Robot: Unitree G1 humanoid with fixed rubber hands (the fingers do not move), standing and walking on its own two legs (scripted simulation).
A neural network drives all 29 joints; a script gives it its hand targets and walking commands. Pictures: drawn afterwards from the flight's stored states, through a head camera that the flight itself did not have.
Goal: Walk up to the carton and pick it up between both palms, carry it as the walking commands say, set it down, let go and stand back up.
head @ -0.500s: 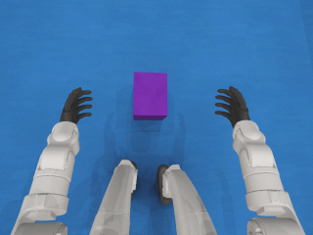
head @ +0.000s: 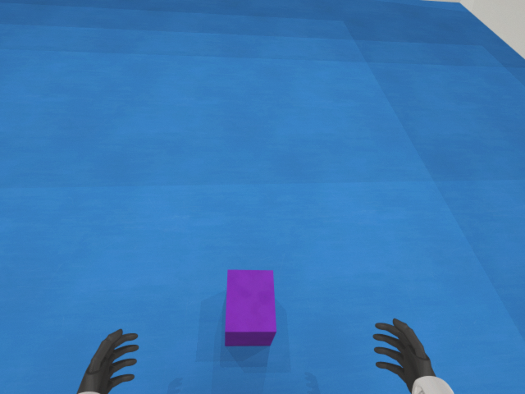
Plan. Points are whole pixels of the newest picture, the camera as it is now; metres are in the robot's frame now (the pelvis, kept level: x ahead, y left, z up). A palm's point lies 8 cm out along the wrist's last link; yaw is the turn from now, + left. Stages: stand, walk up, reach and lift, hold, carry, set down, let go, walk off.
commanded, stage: let go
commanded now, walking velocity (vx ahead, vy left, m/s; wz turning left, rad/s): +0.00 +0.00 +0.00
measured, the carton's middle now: (249, 308) +0.49 -0.02 -0.67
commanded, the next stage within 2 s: stand in 0.36 s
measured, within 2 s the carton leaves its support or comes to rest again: neither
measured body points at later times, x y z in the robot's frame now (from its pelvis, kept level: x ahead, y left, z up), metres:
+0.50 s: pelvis +0.01 -0.01 +0.00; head -0.01 +0.02 +0.45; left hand +0.16 +0.26 -0.09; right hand +0.19 -0.26 -0.06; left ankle +0.02 +0.08 -0.72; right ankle +0.00 -0.12 -0.72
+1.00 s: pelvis +0.05 -0.01 +0.00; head +0.04 +0.01 +0.45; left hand +0.19 +0.28 -0.10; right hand +0.21 -0.28 -0.07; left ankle +0.02 +0.08 -0.72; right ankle +0.00 -0.12 -0.72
